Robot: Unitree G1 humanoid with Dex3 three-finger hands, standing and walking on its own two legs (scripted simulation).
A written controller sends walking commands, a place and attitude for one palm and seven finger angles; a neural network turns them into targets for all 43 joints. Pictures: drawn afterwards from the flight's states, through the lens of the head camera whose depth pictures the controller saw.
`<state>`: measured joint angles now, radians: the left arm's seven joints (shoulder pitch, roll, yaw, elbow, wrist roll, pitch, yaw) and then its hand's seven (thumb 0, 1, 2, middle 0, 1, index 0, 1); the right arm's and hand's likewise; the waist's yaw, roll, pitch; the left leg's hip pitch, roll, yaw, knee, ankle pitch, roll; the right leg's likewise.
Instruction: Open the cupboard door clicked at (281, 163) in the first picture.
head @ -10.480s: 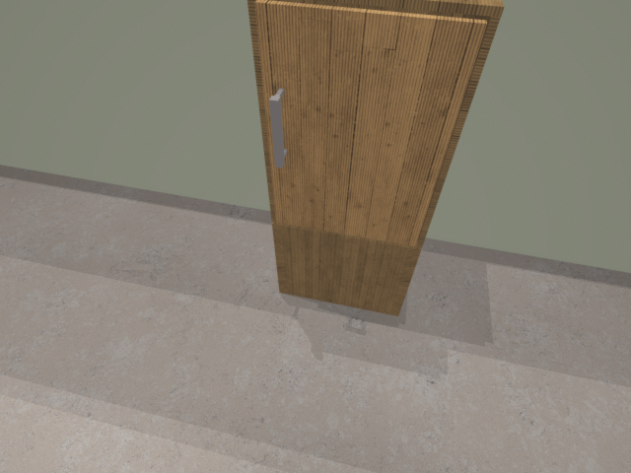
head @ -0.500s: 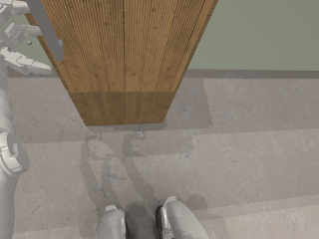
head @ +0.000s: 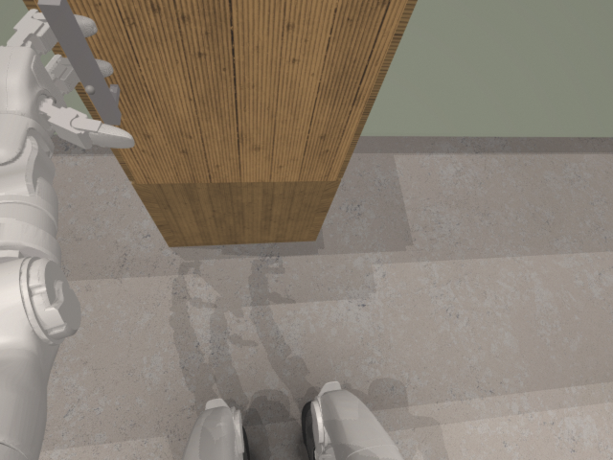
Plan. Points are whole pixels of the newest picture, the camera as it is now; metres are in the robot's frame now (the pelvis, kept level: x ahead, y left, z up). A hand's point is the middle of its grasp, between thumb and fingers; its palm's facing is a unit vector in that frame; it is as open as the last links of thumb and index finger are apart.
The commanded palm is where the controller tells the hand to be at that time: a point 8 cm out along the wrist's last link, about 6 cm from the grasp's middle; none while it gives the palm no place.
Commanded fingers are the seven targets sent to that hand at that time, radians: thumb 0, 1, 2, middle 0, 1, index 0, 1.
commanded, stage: slide the fingers in behind the handle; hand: left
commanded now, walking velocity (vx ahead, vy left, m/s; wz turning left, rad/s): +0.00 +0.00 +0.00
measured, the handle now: (89, 57) +0.60 +0.20 +0.08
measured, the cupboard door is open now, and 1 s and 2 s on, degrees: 0 1 4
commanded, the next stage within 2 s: close the thumb around the handle in 0.76 s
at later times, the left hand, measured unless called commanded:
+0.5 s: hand (107, 93) +0.54 +0.17 +0.08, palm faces -0.02 -1.00 -0.01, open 14.1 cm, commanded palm +0.52 +0.21 +0.08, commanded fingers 0.00 -0.50 0.30 -0.30 -1.20 -0.30 -1.20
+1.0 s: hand (104, 92) +0.54 +0.18 +0.09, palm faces -0.04 -1.00 -0.01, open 13.6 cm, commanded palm +0.52 +0.21 +0.08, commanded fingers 0.00 -0.05 0.49 -0.33 -1.25 -0.33 -1.25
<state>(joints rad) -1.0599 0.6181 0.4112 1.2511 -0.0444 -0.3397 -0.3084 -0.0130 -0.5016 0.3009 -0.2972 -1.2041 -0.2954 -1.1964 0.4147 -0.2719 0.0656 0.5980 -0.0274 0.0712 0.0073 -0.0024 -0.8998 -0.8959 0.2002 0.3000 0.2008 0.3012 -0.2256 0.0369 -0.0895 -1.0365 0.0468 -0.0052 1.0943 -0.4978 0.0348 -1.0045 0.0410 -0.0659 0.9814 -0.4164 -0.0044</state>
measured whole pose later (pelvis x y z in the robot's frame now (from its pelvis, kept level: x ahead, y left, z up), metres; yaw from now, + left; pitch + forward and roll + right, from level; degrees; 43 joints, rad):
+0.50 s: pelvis +0.01 -0.01 +0.00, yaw +0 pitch +24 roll -4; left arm -1.00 0.54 0.39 1.21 -0.06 -0.37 -0.25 -0.01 -0.50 0.30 -0.27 -1.20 -0.27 -1.20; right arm 0.42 -0.27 0.05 0.62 -0.03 0.07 0.02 0.00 -0.90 -0.90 0.20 0.30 0.20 0.30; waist -0.20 0.04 -0.10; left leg -0.99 0.05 0.00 1.07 -0.50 0.03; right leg -0.97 0.04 -0.06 0.97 -0.42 -0.01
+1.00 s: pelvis +0.00 +0.00 +0.00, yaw +0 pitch +24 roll -4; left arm -1.02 0.54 0.38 1.21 -0.06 -0.37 -0.26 -0.01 -0.43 0.33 -0.30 -1.21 -0.30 -1.20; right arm 0.42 -0.27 0.05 0.62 -0.03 0.06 0.02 0.00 -0.90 -0.90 0.20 0.30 0.20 0.30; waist -0.21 0.04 -0.10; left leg -1.02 0.04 0.00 1.09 -0.50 0.04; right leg -0.99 0.04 -0.06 0.99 -0.42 0.00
